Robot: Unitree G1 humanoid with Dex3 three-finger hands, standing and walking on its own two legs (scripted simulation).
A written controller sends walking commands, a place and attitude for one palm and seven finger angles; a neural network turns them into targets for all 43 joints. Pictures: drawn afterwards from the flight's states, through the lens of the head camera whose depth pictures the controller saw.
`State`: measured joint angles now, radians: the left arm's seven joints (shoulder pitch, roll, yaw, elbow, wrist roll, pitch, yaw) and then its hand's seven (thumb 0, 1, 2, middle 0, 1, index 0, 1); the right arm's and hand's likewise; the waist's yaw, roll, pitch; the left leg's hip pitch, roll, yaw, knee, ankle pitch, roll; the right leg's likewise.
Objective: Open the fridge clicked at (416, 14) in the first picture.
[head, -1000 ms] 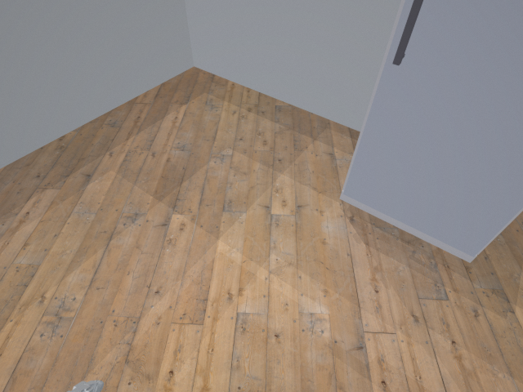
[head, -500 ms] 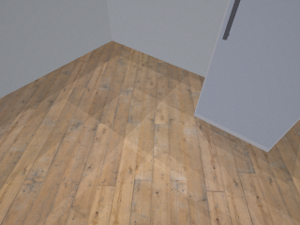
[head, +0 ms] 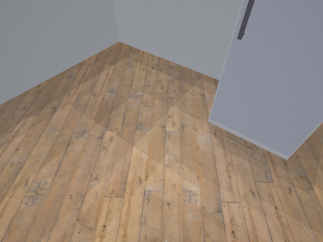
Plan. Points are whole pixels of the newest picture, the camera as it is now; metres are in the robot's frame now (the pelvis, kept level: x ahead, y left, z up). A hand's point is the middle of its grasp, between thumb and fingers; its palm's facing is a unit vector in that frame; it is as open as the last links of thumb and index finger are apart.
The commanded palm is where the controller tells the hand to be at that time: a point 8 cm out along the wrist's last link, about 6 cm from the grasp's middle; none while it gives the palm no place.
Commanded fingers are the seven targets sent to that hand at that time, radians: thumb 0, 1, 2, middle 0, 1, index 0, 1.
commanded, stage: look at it before walking up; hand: left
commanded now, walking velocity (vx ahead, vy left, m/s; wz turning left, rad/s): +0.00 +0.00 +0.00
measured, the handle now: (249, 12) +1.09 -0.36 +0.14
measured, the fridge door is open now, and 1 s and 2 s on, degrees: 0 0 0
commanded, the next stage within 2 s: walk to a spot facing it in 0.44 s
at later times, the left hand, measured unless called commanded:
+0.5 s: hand out of the picture +0.08 +0.25 -0.16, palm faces -0.03 -0.95 -0.33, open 7.4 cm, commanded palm none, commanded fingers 0.00 0.90 0.90 -0.20 -0.30 -0.20 -0.30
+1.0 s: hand out of the picture +0.11 +0.17 -0.19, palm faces -0.12 -0.98 -0.15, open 7.4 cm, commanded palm none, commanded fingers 0.00 0.90 0.90 -0.20 -0.30 -0.20 -0.30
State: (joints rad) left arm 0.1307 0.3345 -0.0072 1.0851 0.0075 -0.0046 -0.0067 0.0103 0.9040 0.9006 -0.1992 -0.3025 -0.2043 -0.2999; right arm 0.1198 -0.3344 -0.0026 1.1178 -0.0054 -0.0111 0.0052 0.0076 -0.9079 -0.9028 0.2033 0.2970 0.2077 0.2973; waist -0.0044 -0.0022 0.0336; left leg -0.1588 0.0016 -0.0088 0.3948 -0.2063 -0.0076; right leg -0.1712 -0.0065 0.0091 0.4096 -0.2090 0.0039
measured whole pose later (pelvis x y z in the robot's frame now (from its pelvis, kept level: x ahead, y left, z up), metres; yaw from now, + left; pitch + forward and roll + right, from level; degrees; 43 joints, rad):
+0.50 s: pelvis +0.01 +0.00 +0.00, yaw +0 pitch -1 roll +0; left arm 0.13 0.34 -0.01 1.09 0.01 -0.01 -0.01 0.01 0.90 0.90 -0.20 -0.30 -0.20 -0.30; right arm 0.10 -0.34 0.00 1.11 0.00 -0.01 0.00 0.01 -0.91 -0.90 0.20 0.30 0.21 0.30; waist 0.00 -0.01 0.04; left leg -0.15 0.01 -0.01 0.38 -0.21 -0.01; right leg -0.15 0.00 0.01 0.38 -0.21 0.00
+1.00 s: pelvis +0.11 +0.00 -0.02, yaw -7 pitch +0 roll +0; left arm 0.33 0.17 0.03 1.11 0.02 0.01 -0.03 0.01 0.91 0.90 -0.20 -0.30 -0.20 -0.30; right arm 0.38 -0.16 -0.02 1.12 -0.03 -0.07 -0.02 0.00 -0.91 -0.90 0.20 0.30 0.21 0.30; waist -0.03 -0.01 0.05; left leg -0.05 0.05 0.11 0.52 -0.47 -0.01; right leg -0.39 -0.02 -0.07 0.90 -0.51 -0.03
